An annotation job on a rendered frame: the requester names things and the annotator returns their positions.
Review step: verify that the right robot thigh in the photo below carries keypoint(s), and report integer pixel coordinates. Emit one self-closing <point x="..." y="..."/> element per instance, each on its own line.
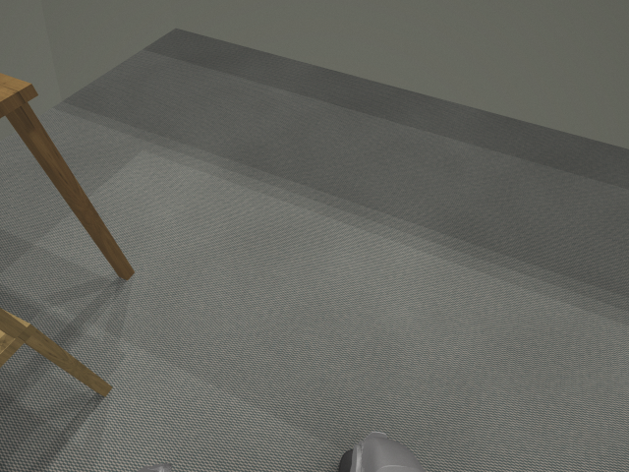
<point x="384" y="455"/>

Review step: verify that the table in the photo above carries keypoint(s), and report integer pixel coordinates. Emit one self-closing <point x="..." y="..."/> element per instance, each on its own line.
<point x="14" y="97"/>

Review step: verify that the chair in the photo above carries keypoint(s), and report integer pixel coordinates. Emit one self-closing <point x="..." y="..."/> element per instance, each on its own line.
<point x="14" y="332"/>

